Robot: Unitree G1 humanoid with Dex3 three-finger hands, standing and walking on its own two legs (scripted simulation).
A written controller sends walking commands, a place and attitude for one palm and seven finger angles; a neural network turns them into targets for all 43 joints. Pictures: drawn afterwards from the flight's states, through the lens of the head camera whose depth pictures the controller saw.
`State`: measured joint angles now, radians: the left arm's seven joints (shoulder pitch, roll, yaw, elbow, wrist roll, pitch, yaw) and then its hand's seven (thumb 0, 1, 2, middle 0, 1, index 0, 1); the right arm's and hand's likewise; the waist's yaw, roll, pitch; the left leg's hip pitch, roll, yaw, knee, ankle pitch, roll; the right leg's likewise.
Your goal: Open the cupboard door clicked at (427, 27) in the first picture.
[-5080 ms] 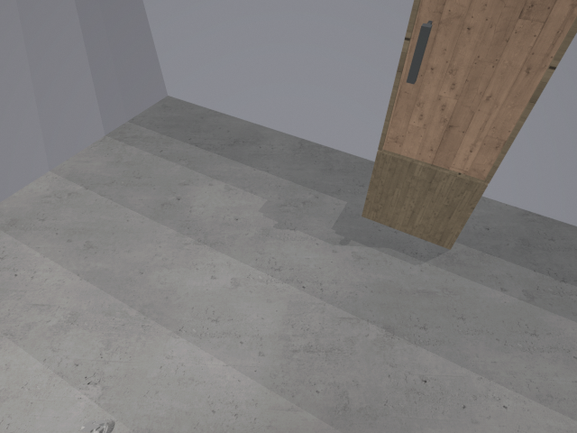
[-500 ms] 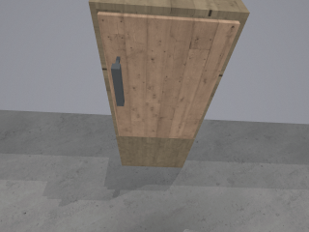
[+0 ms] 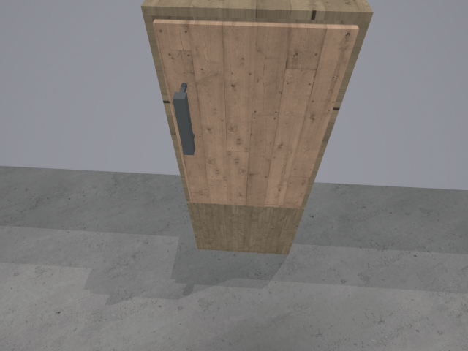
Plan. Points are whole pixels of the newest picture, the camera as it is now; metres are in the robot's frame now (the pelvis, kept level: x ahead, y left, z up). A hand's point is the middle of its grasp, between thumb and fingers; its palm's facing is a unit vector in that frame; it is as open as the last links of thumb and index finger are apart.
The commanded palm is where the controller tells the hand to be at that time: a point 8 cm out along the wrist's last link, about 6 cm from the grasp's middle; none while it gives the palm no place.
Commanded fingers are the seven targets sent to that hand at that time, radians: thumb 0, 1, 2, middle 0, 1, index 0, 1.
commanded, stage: come to a stop and stand still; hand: left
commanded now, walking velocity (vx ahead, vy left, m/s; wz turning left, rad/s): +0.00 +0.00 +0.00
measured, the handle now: (186, 120) +0.58 +0.16 +0.05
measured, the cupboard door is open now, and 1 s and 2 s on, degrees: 0 0 0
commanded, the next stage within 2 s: look again from close up in 0.58 s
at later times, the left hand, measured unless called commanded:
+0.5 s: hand out of the picture -0.03 +0.20 -0.17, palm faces +0.00 -0.98 -0.18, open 7.4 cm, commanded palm none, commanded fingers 0.00 0.90 0.90 -0.20 -0.30 -0.20 -0.30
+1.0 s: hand out of the picture -0.02 +0.23 -0.17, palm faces -0.01 -0.97 -0.23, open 7.3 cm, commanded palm none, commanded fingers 0.00 0.90 0.90 -0.20 -0.30 -0.20 -0.30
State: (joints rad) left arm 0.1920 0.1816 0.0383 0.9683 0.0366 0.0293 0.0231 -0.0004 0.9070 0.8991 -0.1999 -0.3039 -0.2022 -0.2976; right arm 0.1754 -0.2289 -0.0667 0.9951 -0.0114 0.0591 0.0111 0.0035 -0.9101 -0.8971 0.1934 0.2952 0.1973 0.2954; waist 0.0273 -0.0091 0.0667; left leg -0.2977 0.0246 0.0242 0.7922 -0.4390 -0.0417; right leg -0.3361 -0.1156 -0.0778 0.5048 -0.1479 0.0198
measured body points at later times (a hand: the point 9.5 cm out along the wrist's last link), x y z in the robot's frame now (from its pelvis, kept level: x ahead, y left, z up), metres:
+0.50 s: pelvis -0.02 +0.04 +0.01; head -0.01 +0.04 +0.46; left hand -0.03 +0.26 -0.15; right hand -0.03 -0.18 -0.16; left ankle -0.03 +0.14 -0.73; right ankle -0.04 -0.08 -0.73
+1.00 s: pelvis -0.03 +0.05 +0.00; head -0.03 +0.04 +0.45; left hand -0.02 +0.28 -0.15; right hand -0.03 -0.17 -0.16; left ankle -0.03 +0.14 -0.73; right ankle -0.04 -0.08 -0.73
